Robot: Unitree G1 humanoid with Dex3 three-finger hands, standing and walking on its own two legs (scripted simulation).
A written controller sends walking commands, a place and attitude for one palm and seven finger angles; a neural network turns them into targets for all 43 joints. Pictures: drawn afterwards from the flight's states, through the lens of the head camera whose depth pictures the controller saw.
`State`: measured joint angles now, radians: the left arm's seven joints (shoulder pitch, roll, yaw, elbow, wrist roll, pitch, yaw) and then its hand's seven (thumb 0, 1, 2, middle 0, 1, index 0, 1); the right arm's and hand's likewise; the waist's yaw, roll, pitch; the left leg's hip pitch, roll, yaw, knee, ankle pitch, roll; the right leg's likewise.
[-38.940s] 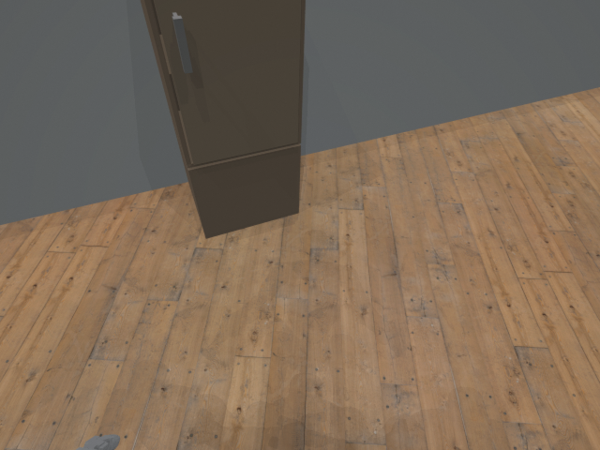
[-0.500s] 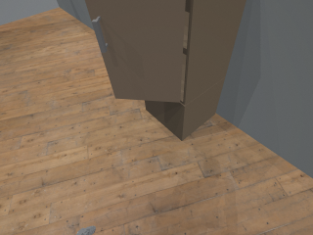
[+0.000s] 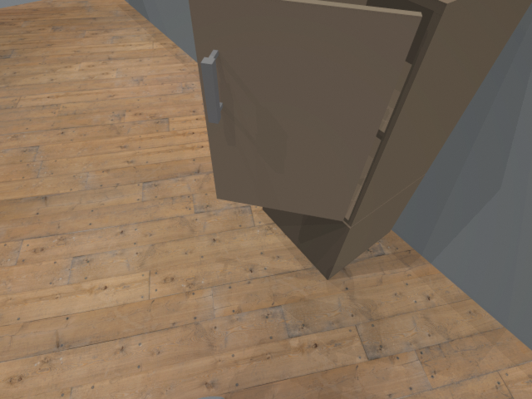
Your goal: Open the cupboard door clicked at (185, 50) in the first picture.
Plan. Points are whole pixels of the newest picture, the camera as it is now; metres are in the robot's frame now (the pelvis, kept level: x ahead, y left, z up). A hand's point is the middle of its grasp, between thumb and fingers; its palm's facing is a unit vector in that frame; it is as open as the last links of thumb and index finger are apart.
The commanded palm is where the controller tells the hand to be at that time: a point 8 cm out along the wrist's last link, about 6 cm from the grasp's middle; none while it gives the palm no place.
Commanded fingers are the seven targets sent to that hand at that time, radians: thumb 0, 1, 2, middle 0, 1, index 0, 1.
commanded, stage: take the last steps up to it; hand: left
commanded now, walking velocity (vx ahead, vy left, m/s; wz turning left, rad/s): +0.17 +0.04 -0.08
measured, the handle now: (214, 87) +0.67 +0.18 +0.08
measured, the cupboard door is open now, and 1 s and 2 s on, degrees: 41 41 41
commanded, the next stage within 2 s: come to a stop and stand still in 0.04 s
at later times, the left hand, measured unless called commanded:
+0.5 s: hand (181, 342) +0.23 +0.18 -0.16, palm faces -0.01 -0.98 -0.20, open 7.3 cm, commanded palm none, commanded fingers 0.00 0.90 0.90 -0.20 -0.30 -0.20 -0.30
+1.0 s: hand out of the picture +0.09 +0.22 -0.17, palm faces -0.01 -0.97 -0.25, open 7.4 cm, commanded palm none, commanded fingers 0.00 0.90 0.90 -0.20 -0.30 -0.20 -0.30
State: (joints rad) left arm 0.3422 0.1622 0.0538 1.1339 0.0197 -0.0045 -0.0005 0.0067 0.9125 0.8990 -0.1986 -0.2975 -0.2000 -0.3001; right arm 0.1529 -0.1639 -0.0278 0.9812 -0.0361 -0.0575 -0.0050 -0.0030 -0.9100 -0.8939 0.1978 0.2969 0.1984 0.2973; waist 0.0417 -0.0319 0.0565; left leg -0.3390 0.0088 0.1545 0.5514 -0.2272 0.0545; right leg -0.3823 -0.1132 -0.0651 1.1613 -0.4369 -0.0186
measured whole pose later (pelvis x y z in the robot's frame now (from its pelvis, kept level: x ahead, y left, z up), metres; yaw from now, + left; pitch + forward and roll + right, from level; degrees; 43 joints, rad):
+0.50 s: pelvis +0.11 +0.01 +0.00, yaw +0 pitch +1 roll +1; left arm 0.08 0.16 0.03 1.00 0.01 0.01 0.04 0.00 0.91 0.90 -0.20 -0.30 -0.20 -0.30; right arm 0.28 -0.13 -0.03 1.08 0.00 0.04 -0.03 0.00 -0.91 -0.89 0.20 0.30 0.20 0.30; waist -0.04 -0.02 0.08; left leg -0.24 0.00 0.11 0.67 -0.44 -0.03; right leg -0.34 -0.04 -0.10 0.57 -0.26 -0.04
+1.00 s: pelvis +0.08 +0.03 +0.01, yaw -1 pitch +1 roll -1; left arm 0.28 0.18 0.01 1.08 0.02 0.00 0.05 0.00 0.91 0.90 -0.20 -0.30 -0.20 -0.30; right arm 0.17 -0.18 -0.02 1.01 -0.01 0.00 -0.02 0.00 -0.91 -0.89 0.20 0.30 0.20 0.30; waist 0.00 0.02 0.04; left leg -0.27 0.02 0.13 0.52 -0.26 0.04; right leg -0.17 -0.02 0.02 0.47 -0.32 0.03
